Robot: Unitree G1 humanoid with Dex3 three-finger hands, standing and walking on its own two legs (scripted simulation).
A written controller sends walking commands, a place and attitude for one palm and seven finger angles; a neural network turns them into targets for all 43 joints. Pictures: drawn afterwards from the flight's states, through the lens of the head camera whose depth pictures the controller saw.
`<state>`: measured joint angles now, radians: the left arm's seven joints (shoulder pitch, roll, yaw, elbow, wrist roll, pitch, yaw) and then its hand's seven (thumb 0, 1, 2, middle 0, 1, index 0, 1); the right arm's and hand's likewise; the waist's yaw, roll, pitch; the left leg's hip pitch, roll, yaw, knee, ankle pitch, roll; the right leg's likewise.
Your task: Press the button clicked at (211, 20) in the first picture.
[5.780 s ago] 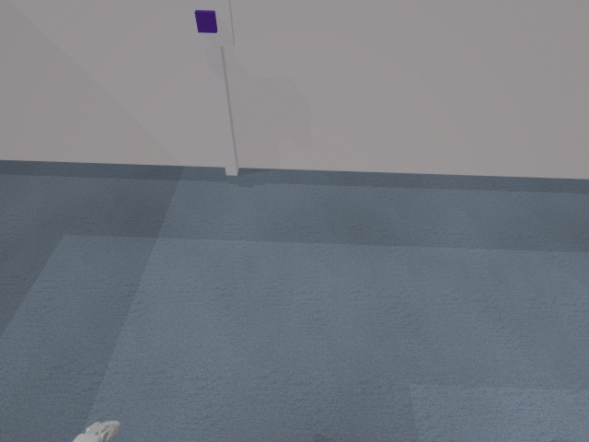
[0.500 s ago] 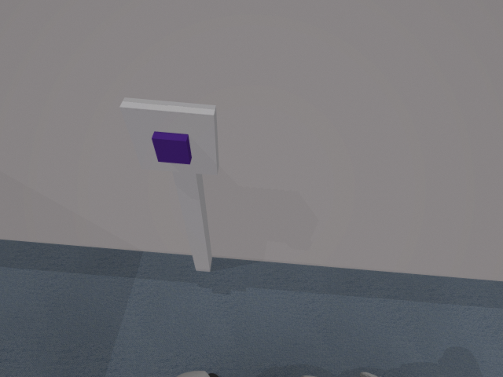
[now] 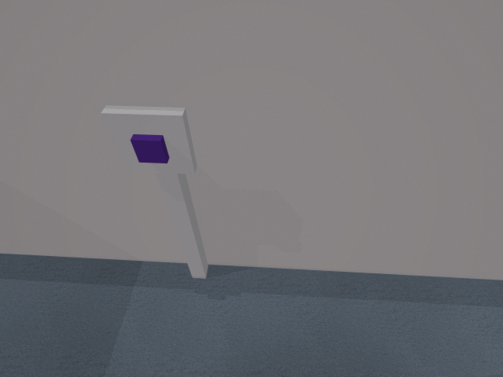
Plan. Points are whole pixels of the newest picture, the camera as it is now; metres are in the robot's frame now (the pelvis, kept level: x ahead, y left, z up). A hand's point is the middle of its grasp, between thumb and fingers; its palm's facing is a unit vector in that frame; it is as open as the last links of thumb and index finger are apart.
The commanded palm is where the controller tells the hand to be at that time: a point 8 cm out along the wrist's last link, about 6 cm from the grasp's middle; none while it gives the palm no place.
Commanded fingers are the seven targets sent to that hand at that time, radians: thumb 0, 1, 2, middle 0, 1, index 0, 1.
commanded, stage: come to a stop and stand still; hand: left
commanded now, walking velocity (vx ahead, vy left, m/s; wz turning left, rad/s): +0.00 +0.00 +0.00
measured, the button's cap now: (151, 148) +0.59 +0.27 +0.01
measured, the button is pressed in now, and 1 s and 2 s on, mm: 0 0 0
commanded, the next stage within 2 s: look again from close up in 0.52 s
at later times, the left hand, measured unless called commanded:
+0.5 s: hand out of the picture -0.05 +0.15 -0.17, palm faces +0.03 -0.99 -0.16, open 7.4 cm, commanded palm none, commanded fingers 0.00 0.90 0.90 -0.20 -0.30 -0.20 -0.30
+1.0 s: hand out of the picture +0.08 +0.25 -0.15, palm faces +0.03 -0.96 -0.29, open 7.4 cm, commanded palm none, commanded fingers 0.00 0.90 0.90 -0.20 -0.30 -0.20 -0.30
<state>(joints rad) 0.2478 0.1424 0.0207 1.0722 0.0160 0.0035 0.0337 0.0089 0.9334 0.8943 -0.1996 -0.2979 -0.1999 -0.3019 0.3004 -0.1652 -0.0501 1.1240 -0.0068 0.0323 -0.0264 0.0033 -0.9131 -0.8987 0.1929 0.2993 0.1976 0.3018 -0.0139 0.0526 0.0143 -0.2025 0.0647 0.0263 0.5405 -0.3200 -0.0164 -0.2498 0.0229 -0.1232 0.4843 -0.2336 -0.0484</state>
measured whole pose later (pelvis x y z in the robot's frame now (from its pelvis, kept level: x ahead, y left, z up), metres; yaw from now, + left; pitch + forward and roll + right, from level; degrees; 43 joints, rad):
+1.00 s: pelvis -0.01 +0.03 +0.00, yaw +0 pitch -1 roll +0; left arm 0.20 0.26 0.03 1.01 0.02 -0.01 0.02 0.00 0.90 0.89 -0.20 -0.30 -0.20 -0.30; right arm 0.28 -0.25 -0.03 1.03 -0.02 -0.03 -0.03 0.00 -0.91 -0.90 0.20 0.30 0.20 0.30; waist -0.01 0.00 -0.03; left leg -0.18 0.00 0.05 0.51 -0.31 0.03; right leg -0.24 -0.04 -0.10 0.49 -0.23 0.00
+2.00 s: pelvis +0.08 +0.06 -0.01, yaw +3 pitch -4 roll -2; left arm 0.23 0.15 0.03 1.02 0.01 -0.04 0.04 0.01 0.93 0.89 -0.20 -0.30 -0.20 -0.30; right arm 0.46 -0.12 -0.02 1.19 0.00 0.01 -0.03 0.01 -0.91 -0.90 0.20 0.30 0.20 0.30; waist -0.03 0.06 0.07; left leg -0.21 -0.01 0.04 0.91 -0.53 0.03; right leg -0.27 -0.04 -0.18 0.63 -0.28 -0.04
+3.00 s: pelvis +0.08 +0.06 +0.01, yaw +1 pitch -2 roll -1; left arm 0.33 0.13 0.01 1.09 0.02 0.00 0.03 0.00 0.91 0.89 -0.20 -0.30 -0.20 -0.30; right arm 0.37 -0.12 -0.02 1.16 -0.01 0.02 -0.02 0.00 -0.91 -0.90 0.19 0.30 0.20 0.30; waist -0.02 0.00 0.01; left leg -0.24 0.07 0.09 0.46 -0.18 -0.02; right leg -0.22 0.00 -0.09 0.43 -0.18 -0.03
